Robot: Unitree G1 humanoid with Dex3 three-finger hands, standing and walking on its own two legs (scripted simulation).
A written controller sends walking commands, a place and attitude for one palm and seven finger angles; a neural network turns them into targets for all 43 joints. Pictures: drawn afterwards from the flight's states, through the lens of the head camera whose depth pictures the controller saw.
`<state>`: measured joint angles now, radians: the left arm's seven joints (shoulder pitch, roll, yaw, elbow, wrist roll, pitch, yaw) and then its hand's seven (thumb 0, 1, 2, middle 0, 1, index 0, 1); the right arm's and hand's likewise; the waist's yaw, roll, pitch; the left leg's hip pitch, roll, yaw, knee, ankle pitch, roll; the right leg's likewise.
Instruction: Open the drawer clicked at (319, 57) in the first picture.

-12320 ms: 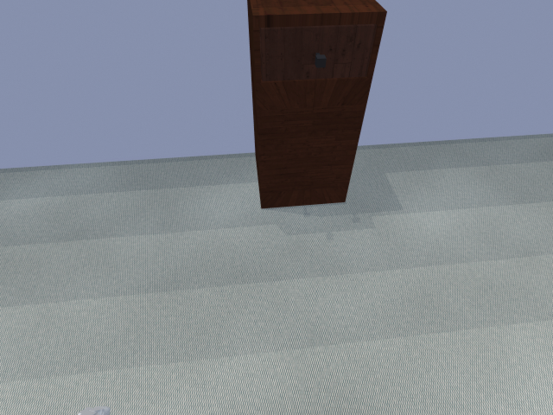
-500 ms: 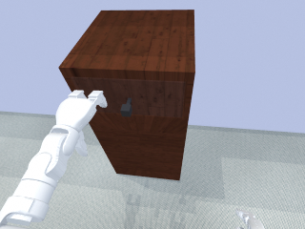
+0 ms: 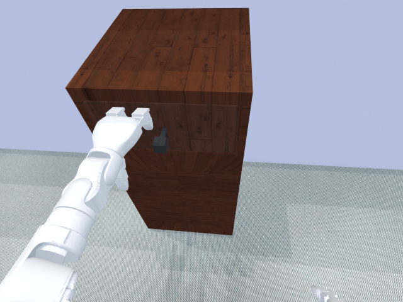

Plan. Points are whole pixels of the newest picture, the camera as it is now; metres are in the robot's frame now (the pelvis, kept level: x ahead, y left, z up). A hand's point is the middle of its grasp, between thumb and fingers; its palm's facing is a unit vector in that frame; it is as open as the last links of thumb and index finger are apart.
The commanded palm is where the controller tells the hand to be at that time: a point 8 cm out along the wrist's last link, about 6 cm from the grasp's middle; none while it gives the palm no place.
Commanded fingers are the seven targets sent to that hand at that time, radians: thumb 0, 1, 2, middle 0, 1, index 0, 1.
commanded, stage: move the hooked fingers above the handle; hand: left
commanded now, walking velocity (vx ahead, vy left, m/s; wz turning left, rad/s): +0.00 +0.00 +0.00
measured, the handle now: (162, 139) +0.49 +0.15 +0.00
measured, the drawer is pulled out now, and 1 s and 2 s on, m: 0.00 0.00 0.00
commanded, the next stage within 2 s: lower the fingers behind the handle in 1.12 s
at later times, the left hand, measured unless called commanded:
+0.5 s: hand (148, 134) +0.46 +0.16 +0.06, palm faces +0.00 -0.02 -1.00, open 13.7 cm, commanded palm +0.44 +0.17 +0.11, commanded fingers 0.00 -0.50 0.30 -0.30 -1.20 -0.30 -1.20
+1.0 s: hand (143, 136) +0.45 +0.17 +0.06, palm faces -0.01 -0.02 -1.00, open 13.8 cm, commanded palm +0.44 +0.18 +0.12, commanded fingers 0.00 -0.50 0.30 -0.30 -1.20 -0.30 -1.20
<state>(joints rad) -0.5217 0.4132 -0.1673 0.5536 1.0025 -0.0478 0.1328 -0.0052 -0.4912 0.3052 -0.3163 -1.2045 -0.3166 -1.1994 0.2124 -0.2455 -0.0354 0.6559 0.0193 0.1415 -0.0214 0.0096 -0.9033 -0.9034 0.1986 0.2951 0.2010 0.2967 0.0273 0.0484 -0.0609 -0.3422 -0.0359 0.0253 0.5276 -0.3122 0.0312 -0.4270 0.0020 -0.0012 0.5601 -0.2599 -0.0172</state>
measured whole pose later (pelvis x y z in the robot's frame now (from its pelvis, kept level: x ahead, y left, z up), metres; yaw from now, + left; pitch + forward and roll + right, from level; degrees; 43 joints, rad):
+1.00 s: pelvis +0.00 +0.00 -0.01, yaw +0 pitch +11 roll +1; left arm -0.75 0.39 -0.16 0.88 1.04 -0.07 0.24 -0.01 -0.49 0.31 -0.32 -1.21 -0.32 -1.20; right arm 0.28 -0.26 -0.06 0.69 0.01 0.13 -0.02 0.01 -0.90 -0.90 0.20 0.30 0.20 0.30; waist -0.04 0.04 -0.09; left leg -0.46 -0.03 0.02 0.59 -0.33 0.03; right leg -0.53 0.01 -0.01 0.60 -0.27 -0.02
